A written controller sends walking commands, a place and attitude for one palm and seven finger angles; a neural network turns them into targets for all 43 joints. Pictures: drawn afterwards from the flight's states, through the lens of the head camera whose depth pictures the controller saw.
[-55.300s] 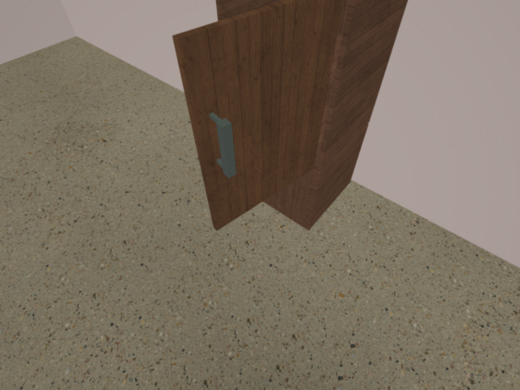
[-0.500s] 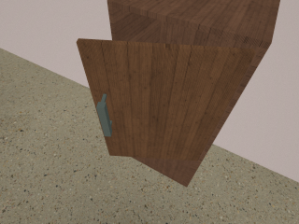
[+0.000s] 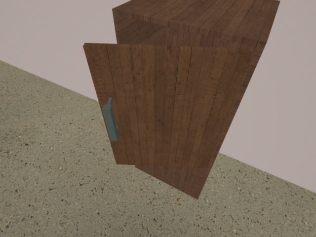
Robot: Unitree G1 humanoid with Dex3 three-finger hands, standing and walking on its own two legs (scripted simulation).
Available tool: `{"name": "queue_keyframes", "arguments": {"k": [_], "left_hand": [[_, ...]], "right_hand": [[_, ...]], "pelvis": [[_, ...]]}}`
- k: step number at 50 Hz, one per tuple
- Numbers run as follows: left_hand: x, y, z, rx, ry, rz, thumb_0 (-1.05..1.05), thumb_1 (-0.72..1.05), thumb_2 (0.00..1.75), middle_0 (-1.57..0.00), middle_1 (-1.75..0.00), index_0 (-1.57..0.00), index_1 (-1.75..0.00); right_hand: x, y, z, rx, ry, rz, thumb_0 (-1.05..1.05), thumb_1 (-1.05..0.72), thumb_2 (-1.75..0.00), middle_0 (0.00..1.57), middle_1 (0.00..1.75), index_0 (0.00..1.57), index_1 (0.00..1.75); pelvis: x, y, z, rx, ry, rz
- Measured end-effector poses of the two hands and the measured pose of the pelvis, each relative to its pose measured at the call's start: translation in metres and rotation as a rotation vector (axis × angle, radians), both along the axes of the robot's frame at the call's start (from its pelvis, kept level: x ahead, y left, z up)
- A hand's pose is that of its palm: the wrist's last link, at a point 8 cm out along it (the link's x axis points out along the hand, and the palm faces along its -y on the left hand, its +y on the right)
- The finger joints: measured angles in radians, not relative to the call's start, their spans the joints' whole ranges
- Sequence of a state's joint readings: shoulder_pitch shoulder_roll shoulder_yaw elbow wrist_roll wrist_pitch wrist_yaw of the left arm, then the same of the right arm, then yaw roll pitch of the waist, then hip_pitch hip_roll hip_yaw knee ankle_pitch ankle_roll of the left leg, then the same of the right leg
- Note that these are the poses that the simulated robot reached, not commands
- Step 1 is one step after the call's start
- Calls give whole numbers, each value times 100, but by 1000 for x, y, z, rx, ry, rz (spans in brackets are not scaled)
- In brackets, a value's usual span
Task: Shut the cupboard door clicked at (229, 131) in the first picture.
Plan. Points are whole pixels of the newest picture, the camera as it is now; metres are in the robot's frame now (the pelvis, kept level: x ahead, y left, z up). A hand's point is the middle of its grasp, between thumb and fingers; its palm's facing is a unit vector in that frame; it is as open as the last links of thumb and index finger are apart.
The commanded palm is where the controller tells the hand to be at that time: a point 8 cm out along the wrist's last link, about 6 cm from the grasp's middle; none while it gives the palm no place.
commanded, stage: raise the hand and make a fist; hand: left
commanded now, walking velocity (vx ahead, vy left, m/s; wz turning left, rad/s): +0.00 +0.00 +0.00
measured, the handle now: (112, 119) +0.47 +0.19 +0.00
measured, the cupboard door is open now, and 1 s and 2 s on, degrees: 26 26 26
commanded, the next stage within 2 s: bring the fist close to the handle in 1.96 s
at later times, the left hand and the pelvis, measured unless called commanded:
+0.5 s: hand out of the picture +0.12 +0.19 -0.07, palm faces +0.08 -1.00 +0.02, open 6.0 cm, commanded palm +0.10 +0.24 -0.05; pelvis -0.04 +0.00 -0.11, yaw +5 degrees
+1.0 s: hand (82, 216) +0.18 +0.20 -0.03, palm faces +0.04 -1.00 -0.03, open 3.7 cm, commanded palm +0.14 +0.25 -0.02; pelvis -0.01 +0.00 -0.09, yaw +5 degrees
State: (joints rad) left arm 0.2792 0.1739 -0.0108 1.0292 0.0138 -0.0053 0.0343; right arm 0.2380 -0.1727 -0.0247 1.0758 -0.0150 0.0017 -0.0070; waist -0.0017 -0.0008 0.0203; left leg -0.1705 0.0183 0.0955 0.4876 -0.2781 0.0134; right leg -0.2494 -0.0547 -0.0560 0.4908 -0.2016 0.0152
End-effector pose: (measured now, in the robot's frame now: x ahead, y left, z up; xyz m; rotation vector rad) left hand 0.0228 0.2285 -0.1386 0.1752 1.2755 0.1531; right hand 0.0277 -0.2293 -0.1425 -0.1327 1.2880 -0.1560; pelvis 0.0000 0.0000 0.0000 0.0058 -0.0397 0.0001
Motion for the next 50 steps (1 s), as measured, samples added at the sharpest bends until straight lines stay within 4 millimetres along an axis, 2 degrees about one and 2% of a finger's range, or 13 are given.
{"name": "queue_keyframes", "arguments": {"k": [3,6,9,12,15,17,23,26,29,33,37,44,50], "left_hand": [[-10,1,-2,0,20,0,0,91,90,-20,-30,-20,-30],[29,13,33,-2,-288,93,1,91,90,-20,-30,-20,-30],[81,16,88,16,-681,90,2,91,90,-22,-32,-21,-31],[119,14,121,-19,-1014,52,1,91,90,-24,-35,-24,-34],[130,6,130,-99,-1283,-43,1,91,90,-28,-39,-27,-39],[124,1,121,-135,-1375,-134,0,91,90,-31,-42,-30,-42],[81,7,68,-186,-1219,-94,1,90,90,-41,-53,-41,-53],[65,13,71,-128,-1206,-48,1,90,90,-47,-59,-46,-59],[67,16,89,-80,-1284,-63,2,90,90,-52,-65,-52,-65],[90,14,101,-103,-1323,-130,2,90,90,-59,-73,-59,-73],[113,12,100,-164,-1232,-164,1,90,90,-67,-81,-66,-81],[123,23,114,-126,-1204,-119,2,90,90,-79,-95,-79,-95],[130,23,116,-125,-1221,-133,1,90,90,-90,-107,-90,-107]], "right_hand": [[-14,2,0,0,32,-4,1,-91,-90,20,30,20,30],[-11,-1,8,-61,-119,5,1,-91,-89,20,30,20,30],[11,-5,17,-79,-328,28,2,-91,-89,20,30,20,30],[41,-11,24,-85,-502,89,2,-91,-89,20,30,20,30],[75,-16,28,-99,-646,167,2,-91,-89,20,30,20,30],[97,-19,28,-112,-721,210,2,-91,-90,20,30,20,30],[155,-7,25,-118,-861,284,2,-91,-90,20,30,20,30],[173,12,20,-95,-882,323,2,-91,-90,20,30,20,30],[182,31,9,-57,-864,361,2,-91,-90,20,30,20,30],[180,50,-8,3,-802,363,2,-91,-90,20,30,20,30],[167,55,-19,36,-725,305,2,-91,-89,21,30,20,30],[148,35,-19,-4,-632,231,2,-90,-89,21,30,20,30],[150,12,-14,-70,-610,227,2,-91,-89,21,30,20,30]], "pelvis": [[-4,2,0,-4,2,-1],[-11,3,-5,0,-2,5],[-18,4,-12,-4,15,44],[-29,4,-25,-5,74,70],[-39,2,-47,-1,146,67],[-43,0,-65,2,180,65],[-47,-2,-101,-11,222,83],[-44,-2,-107,-31,232,98],[-41,-2,-111,-52,247,110],[-37,-2,-111,-71,265,116],[-29,0,-105,-71,276,108],[-13,4,-92,-61,285,98],[-6,5,-90,-59,290,99]]}}
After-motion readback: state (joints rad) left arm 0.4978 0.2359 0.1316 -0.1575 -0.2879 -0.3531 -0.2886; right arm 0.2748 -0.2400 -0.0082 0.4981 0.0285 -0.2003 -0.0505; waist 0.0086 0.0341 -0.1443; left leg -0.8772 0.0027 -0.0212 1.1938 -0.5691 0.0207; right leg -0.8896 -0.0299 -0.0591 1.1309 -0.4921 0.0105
